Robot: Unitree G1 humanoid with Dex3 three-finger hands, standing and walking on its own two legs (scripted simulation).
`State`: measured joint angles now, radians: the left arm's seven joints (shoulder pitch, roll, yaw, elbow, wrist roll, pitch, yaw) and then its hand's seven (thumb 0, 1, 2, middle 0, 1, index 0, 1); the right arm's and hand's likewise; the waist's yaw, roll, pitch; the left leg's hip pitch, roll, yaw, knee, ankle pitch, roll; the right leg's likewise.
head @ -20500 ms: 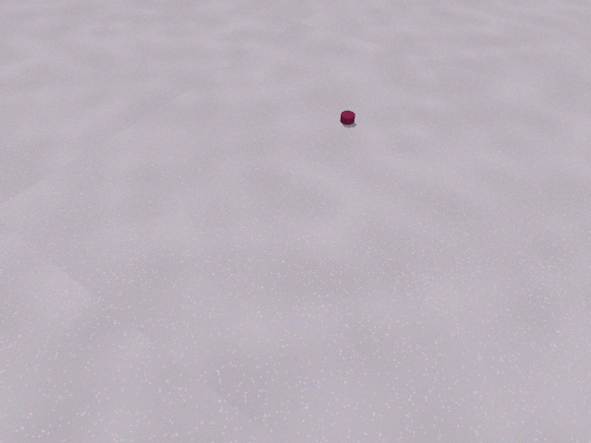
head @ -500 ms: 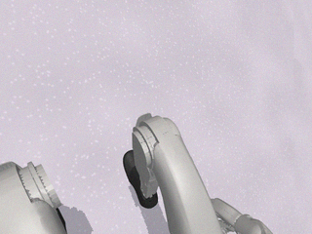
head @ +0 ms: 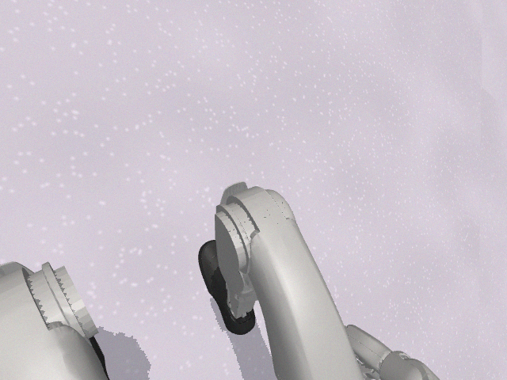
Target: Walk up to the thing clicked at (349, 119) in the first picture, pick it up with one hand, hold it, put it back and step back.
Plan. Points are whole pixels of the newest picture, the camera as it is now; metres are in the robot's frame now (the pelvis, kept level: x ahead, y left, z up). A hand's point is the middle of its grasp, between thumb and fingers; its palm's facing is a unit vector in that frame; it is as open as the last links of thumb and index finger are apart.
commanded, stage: close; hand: left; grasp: from above
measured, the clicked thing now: out of the picture +0.45 +0.32 -0.28
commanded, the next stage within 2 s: settle in 0.14 s
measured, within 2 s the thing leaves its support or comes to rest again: leaves its support in 0.52 s
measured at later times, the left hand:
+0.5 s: hand out of the picture +0.43 +0.32 -0.25, palm faces -0.44 -0.17 -0.88, open 10.1 cm
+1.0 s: hand out of the picture +0.43 +0.33 -0.15, palm faces -0.43 -0.13 -0.89, open 10.1 cm
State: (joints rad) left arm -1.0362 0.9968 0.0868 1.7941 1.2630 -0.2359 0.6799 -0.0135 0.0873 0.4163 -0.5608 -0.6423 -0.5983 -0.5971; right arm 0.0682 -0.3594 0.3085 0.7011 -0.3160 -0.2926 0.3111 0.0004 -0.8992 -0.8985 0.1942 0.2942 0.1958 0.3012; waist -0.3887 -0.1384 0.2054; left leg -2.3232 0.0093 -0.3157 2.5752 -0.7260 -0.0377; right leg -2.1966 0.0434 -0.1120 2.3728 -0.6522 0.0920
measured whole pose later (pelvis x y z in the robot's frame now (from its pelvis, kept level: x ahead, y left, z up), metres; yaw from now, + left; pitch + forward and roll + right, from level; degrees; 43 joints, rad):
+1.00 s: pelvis +0.00 +0.00 +0.02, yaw +4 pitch +32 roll -11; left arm -0.96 0.75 0.06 1.48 1.22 -0.15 0.40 -0.02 0.04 0.43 -0.65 -0.54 -0.69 -0.51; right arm 0.13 -0.32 0.11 0.71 -0.17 -0.15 0.28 0.00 -0.91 -0.90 0.19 0.29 0.20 0.30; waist -0.27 0.01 -0.03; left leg -2.35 0.00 -0.21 2.46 -0.69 -0.02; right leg -2.25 0.00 -0.04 2.33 -0.66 0.07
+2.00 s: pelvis -0.01 -0.01 +0.14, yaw +10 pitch +33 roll -6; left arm -0.61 0.57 -0.04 0.87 1.06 -0.07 0.11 0.00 0.03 0.47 -0.61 -0.60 -0.65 -0.57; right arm 0.16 -0.27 -0.03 0.65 -0.01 0.03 0.07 0.00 -0.92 -0.90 0.20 0.29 0.20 0.30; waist -0.12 0.05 -0.18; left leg -1.99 0.02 -0.11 2.04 -0.63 -0.02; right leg -1.92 -0.04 -0.01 1.97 -0.62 0.06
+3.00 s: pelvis +0.05 +0.00 +0.42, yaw +12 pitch +11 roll -1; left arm -0.32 0.39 -0.19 0.82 0.99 0.03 0.13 -0.01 0.01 0.50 -0.62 -0.60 -0.66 -0.57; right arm 0.24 -0.25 -0.04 0.72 0.04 0.02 -0.05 0.01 -0.91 -0.90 0.20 0.29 0.20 0.30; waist -0.05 0.03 -0.09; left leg -0.71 0.05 0.01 0.92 -0.39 -0.02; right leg -0.71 -0.04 0.01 0.89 -0.38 0.04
